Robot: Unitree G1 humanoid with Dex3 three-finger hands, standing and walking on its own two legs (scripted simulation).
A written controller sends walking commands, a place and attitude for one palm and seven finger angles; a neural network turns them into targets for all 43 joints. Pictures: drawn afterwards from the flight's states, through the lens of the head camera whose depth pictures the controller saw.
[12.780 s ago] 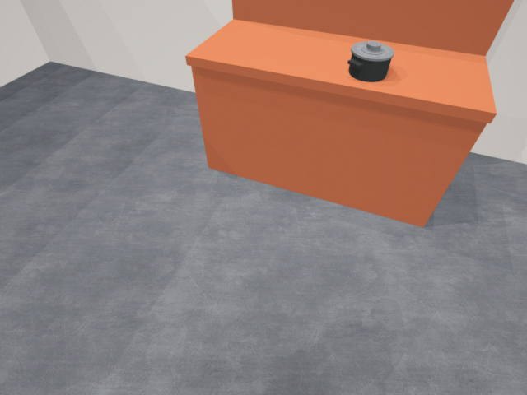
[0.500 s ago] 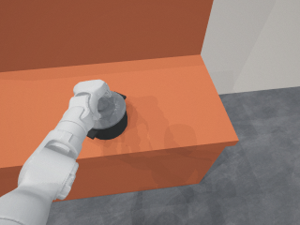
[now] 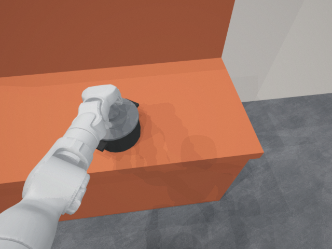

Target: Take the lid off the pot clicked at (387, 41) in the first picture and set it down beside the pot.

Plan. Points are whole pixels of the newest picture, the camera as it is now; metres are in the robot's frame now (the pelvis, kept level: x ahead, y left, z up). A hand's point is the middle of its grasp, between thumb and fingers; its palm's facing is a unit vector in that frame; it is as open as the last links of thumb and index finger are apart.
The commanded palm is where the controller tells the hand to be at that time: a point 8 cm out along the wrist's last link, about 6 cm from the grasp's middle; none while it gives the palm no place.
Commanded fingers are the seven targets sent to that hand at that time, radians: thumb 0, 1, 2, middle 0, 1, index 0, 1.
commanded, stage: lower the open fingers around the knob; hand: left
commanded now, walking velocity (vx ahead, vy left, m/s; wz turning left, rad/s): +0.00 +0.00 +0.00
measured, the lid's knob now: (110, 113) +0.49 +0.14 +0.01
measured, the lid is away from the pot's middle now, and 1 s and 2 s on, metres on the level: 0.00 0.00 0.00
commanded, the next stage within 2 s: close the fingers and squeeze the knob in 0.46 s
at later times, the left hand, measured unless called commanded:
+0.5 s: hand (105, 115) +0.46 +0.14 +0.04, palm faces -0.38 -0.05 -0.92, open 10.3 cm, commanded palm +0.47 +0.13 +0.09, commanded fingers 0.00 -0.28 1.33 -0.81 -0.08 -0.81 -0.08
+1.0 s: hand (110, 115) +0.46 +0.13 +0.03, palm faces -0.37 -0.06 -0.93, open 9.4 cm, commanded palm +0.47 +0.13 +0.09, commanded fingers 0.00 0.11 0.95 -0.56 -0.99 -0.56 -0.99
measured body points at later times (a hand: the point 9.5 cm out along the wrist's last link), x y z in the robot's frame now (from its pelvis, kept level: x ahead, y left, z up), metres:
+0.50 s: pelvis +0.00 +0.00 +0.00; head +0.06 -0.02 +0.45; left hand +0.47 +0.14 +0.09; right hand +0.04 -0.27 -0.14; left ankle +0.03 +0.11 -0.73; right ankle -0.04 -0.13 -0.73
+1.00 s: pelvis +0.00 +0.00 +0.00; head +0.06 -0.02 +0.45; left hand +0.48 +0.13 +0.09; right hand +0.05 -0.27 -0.14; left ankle +0.03 +0.11 -0.73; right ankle -0.04 -0.13 -0.73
